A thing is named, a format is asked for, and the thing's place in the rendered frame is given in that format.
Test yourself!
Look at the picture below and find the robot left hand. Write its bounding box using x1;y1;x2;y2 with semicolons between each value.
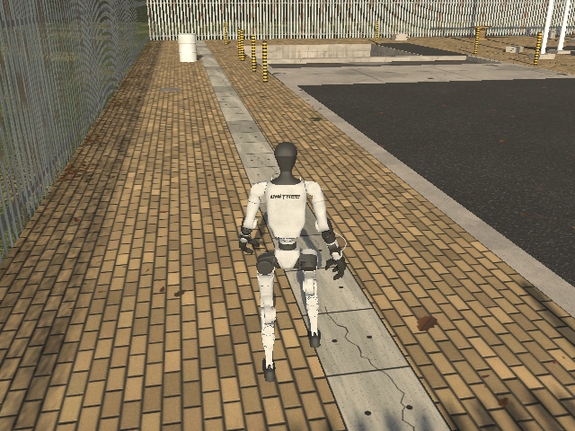
239;238;260;254

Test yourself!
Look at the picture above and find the robot right hand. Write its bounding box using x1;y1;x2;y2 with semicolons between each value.
325;255;346;280

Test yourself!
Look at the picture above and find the right robot forearm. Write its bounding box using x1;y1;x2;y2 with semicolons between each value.
322;217;342;260

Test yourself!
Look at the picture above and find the robot left thigh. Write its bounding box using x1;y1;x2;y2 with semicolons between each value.
256;251;276;324

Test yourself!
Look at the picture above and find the left robot forearm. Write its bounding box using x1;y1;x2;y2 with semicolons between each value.
239;217;253;242

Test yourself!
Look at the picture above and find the robot left upper arm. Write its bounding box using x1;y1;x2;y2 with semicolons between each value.
243;180;268;229

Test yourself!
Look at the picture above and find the robot right upper arm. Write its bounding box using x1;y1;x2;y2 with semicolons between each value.
305;180;330;232

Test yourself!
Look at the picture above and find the robot left shin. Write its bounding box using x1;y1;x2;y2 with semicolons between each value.
261;308;275;369

